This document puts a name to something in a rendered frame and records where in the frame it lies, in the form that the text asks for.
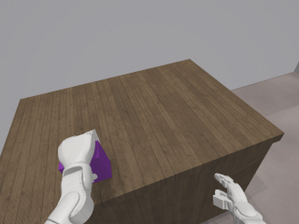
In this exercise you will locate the left robot forearm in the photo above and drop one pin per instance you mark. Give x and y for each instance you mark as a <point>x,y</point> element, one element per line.
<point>76,204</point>

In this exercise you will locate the robot left hand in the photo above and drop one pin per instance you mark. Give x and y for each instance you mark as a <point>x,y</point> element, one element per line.
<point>78,149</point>

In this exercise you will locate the right robot forearm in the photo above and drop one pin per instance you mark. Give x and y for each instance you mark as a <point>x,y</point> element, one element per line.
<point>244,213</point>

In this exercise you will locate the robot right hand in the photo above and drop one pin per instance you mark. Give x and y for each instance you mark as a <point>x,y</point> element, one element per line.
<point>234,193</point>

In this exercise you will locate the sponge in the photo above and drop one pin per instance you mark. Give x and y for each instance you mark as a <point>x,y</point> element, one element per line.
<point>100,164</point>

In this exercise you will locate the table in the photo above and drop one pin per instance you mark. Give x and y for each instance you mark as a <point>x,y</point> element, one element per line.
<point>167,130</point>

